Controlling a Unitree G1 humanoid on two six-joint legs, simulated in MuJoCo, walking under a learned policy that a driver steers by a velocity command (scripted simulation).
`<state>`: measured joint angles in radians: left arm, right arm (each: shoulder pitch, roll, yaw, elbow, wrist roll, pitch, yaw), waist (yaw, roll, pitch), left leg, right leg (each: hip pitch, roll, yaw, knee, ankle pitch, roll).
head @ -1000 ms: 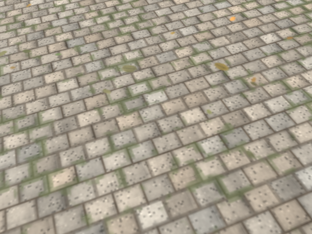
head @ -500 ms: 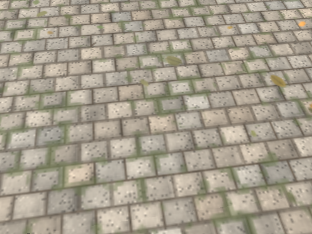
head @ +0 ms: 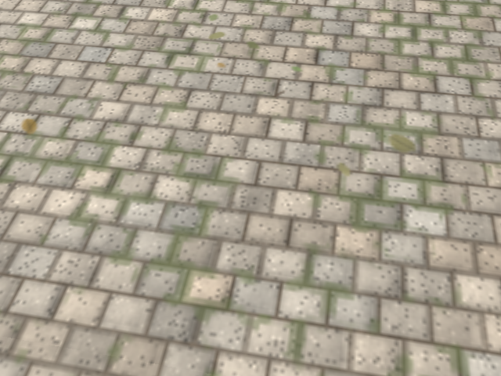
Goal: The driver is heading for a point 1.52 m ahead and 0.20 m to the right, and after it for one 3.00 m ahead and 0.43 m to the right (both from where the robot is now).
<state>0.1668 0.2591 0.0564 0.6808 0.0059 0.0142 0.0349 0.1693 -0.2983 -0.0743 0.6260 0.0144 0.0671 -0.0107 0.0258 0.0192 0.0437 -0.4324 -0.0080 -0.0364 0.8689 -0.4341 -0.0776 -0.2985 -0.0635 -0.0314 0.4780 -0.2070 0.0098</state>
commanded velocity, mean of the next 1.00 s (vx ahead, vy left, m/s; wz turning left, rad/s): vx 0.10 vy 0.00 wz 0.07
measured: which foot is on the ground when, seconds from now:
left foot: up 0.00-0.06, down 0.08-0.90, up 0.92-1.00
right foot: down 0.00-0.08, up 0.10-0.36, down 0.38-1.00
